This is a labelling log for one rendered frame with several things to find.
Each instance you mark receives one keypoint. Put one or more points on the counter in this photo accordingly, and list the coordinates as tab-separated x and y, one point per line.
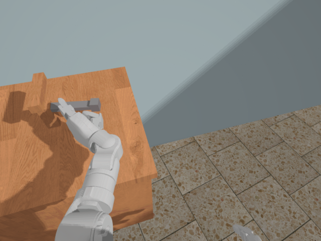
42	165

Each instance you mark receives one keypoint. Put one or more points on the left robot hand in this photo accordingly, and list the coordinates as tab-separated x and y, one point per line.
82	125

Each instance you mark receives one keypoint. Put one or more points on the tap lever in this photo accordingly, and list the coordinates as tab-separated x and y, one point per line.
93	104

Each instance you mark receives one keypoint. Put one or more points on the left robot forearm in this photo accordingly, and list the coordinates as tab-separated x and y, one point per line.
97	190

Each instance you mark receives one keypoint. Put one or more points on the right robot hand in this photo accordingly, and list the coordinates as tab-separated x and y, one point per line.
245	233

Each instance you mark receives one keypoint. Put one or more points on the robot left upper arm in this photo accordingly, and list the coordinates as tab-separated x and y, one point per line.
86	226

